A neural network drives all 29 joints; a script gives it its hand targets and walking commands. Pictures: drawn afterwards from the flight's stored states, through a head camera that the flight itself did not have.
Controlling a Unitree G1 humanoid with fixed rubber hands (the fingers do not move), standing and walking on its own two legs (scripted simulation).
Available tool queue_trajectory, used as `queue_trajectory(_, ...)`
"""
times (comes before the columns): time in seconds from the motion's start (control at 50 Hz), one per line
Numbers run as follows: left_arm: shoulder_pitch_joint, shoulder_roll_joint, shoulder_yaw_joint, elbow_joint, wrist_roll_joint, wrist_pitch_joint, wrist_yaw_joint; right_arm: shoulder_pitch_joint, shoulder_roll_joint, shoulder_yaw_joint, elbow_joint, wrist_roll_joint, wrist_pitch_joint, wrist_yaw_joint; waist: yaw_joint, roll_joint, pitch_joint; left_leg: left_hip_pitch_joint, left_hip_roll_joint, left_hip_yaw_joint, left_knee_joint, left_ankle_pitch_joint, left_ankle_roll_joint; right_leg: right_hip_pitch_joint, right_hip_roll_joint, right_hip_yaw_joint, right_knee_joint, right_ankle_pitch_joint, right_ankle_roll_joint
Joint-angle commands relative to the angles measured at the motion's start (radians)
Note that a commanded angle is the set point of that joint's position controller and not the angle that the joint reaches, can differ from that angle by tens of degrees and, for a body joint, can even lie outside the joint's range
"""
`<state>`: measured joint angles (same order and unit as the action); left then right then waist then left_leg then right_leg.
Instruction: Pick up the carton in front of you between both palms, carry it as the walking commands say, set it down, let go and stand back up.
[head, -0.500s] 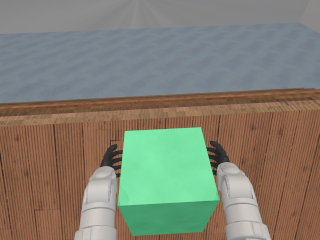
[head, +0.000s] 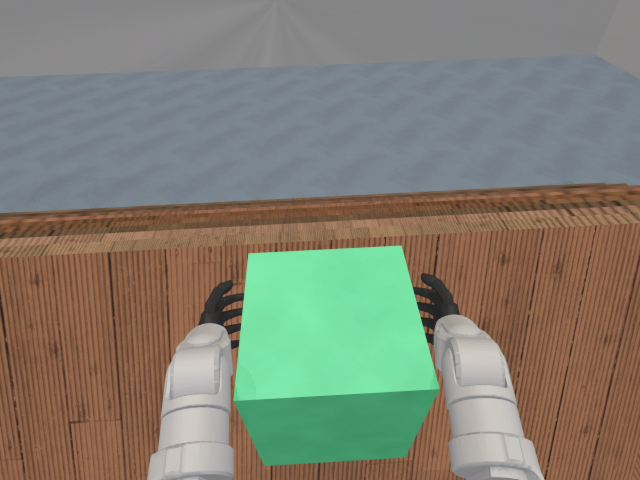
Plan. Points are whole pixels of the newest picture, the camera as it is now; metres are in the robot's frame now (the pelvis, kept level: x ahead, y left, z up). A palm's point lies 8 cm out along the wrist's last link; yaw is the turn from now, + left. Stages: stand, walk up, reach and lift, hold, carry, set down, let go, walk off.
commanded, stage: hold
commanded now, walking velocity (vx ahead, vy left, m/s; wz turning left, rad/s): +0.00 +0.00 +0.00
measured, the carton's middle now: (330, 359) +0.29 +0.00 -0.02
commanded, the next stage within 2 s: carry in 0.72 s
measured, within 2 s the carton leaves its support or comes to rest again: neither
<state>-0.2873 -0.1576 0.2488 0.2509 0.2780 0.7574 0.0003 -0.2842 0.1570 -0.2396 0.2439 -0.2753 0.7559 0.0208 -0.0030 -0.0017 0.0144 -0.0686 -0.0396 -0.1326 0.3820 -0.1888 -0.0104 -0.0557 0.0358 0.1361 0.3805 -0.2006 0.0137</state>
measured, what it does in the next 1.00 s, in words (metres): shifts its weight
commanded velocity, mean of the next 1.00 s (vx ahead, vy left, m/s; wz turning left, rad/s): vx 0.16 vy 0.00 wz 0.00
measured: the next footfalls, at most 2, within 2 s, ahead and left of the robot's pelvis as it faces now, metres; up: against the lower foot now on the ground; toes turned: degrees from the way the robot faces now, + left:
right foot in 1.34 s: +0.30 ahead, -0.12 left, +0.00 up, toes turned -10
left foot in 1.76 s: +0.66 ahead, +0.07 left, +0.00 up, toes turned +11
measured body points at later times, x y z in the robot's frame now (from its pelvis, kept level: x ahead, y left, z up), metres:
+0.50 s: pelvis +0.01 +0.00 +0.00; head -0.04 +0.00 +0.45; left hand +0.31 +0.15 +0.04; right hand +0.31 -0.15 +0.04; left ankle +0.02 +0.13 -0.74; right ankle +0.02 -0.13 -0.74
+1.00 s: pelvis +0.06 -0.01 -0.01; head +0.02 -0.02 +0.43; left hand +0.35 +0.14 +0.06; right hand +0.35 -0.17 +0.06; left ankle +0.02 +0.13 -0.74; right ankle +0.01 -0.14 -0.74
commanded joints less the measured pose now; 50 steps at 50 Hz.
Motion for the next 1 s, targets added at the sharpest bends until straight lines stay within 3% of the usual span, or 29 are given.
queue_trajectory(0.0, -0.537, -0.921, -0.563, -0.017, -0.264, -0.031, -0.244, -0.525, 0.916, 0.545, -0.008, 0.248, -0.031, 0.225, 0.000, 0.004, -0.208, 0.039, -0.052, 0.071, -0.062, 0.053, -0.008, 0.001, 0.054, -0.074, -0.066, 0.060, 0.000)
queue_trajectory(0.68, -0.452, -0.902, -0.576, -0.074, -0.274, -0.024, -0.237, -0.439, 0.907, 0.561, -0.063, 0.260, -0.022, 0.215, 0.002, 0.002, -0.223, 0.068, -0.057, 0.066, -0.065, 0.179, -0.008, 0.045, 0.059, -0.064, -0.070, 0.187, 0.008)
queue_trajectory(0.7, -0.466, -0.903, -0.586, -0.076, -0.279, -0.021, -0.238, -0.458, 0.901, 0.567, -0.068, 0.262, -0.020, 0.215, 0.003, 0.001, -0.226, -0.052, 0.119, 0.047, 0.018, 0.036, 0.010, -0.080, -0.111, -0.034, 0.014, 0.047, -0.011)
queue_trajectory(0.74, -0.475, -0.903, -0.609, -0.112, -0.297, -0.017, -0.234, -0.456, 0.910, 0.594, -0.102, 0.285, -0.018, 0.210, 0.002, 0.007, -0.215, -0.147, 0.113, -0.011, -0.038, -0.404, 0.030, -0.173, -0.092, -0.005, -0.021, -0.371, -0.024)
queue_trajectory(0.76, -0.488, -0.908, -0.634, -0.140, -0.312, -0.012, -0.230, -0.467, 0.909, 0.617, -0.130, 0.300, -0.012, 0.206, 0.000, 0.014, -0.197, -0.182, 0.112, -0.018, -0.044, -0.524, 0.036, -0.216, -0.085, -0.008, -0.016, -0.482, -0.025)
queue_trajectory(0.84, -0.479, -0.887, -0.741, -0.264, -0.384, 0.044, -0.208, -0.446, 0.890, 0.710, -0.252, 0.359, 0.043, 0.180, -0.001, 0.079, -0.293, -0.137, 0.174, -0.046, -0.047, -0.386, 0.061, -0.236, -0.064, -0.120, 0.128, -0.240, -0.018)
queue_trajectory(0.88, -0.474, -0.864, -0.788, -0.326, -0.426, 0.098, -0.197, -0.436, 0.858, 0.755, -0.314, 0.393, 0.097, 0.165, -0.001, 0.123, -0.307, -0.140, 0.208, -0.080, -0.073, -0.459, 0.089, -0.255, -0.048, -0.164, 0.134, -0.264, -0.017)
queue_trajectory(0.9, -0.483, -0.854, -0.804, -0.350, -0.446, 0.129, -0.192, -0.448, 0.842, 0.770, -0.342, 0.409, 0.128, 0.159, 0.000, 0.119, -0.281, -0.179, 0.211, -0.070, -0.061, -0.488, 0.092, -0.248, -0.057, -0.161, 0.099, -0.287, -0.020)
queue_trajectory(0.92, -0.484, -0.842, -0.814, -0.369, -0.464, 0.161, -0.188, -0.451, 0.824, 0.785, -0.368, 0.424, 0.160, 0.153, 0.003, 0.081, -0.251, -0.248, 0.189, -0.024, -0.011, -0.464, 0.079, -0.203, -0.086, -0.129, 0.044, -0.303, -0.030)
queue_trajectory(0.94, -0.470, -0.825, -0.817, -0.377, -0.478, 0.193, -0.182, -0.451, 0.805, 0.797, -0.390, 0.438, 0.194, 0.147, 0.011, -0.025, -0.234, -0.347, 0.140, 0.067, 0.116, -0.388, 0.049, -0.128, -0.162, -0.020, -0.024, -0.340, -0.057)
queue_trajectory(0.96, -0.439, -0.808, -0.817, -0.383, -0.487, 0.222, -0.176, -0.447, 0.803, 0.812, -0.412, 0.454, 0.228, 0.142, 0.020, -0.196, -0.239, -0.475, 0.085, 0.183, 0.315, -0.296, 0.016, -0.023, -0.270, 0.153, -0.103, -0.352, -0.107)
queue_trajectory(0.98, -0.401, -0.798, -0.813, -0.395, -0.489, 0.249, -0.167, -0.452, 0.805, 0.827, -0.439, 0.481, 0.258, 0.142, 0.025, -0.277, -0.205, -0.605, 0.064, 0.241, 0.343, -0.303, 0.003, 0.057, -0.343, 0.278, -0.129, -0.213, -0.164)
